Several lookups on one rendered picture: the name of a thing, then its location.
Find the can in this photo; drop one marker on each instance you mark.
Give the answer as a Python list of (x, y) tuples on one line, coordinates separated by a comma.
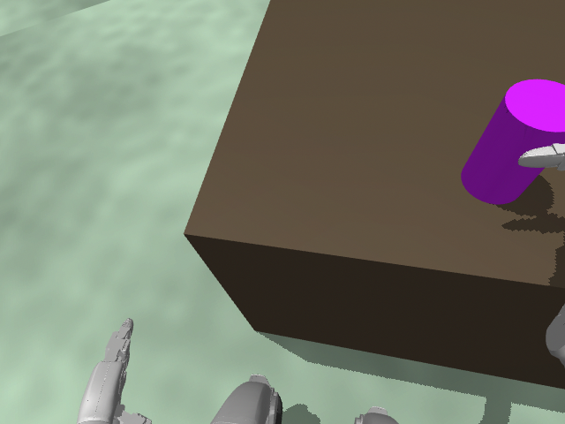
[(530, 115)]

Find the right robot hand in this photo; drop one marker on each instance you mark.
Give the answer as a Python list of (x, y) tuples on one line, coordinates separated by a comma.
[(545, 157)]

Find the right robot arm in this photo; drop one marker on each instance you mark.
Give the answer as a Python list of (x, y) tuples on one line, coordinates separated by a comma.
[(555, 336)]

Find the left robot hand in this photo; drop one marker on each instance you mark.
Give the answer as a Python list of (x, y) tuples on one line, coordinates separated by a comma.
[(102, 397)]

